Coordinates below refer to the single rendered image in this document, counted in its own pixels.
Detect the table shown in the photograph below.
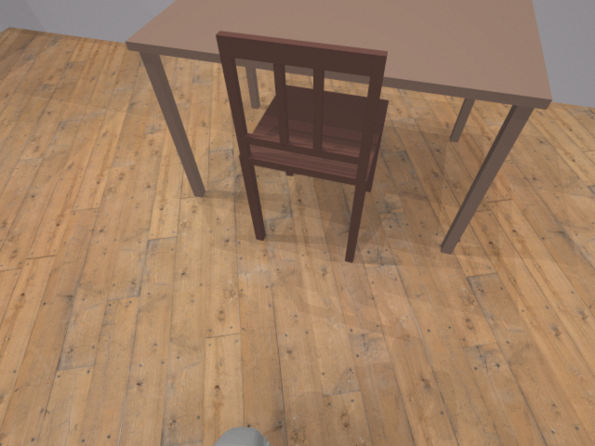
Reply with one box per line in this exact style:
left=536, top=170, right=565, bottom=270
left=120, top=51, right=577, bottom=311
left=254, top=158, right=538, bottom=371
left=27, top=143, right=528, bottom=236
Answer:
left=125, top=0, right=552, bottom=255

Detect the left robot thigh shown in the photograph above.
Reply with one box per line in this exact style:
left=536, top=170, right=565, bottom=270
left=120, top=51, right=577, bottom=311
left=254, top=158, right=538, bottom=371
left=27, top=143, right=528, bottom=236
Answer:
left=213, top=427, right=271, bottom=446

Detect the chair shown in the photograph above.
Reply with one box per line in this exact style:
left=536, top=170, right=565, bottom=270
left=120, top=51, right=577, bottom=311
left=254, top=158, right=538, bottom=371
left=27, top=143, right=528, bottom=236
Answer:
left=216, top=31, right=389, bottom=263

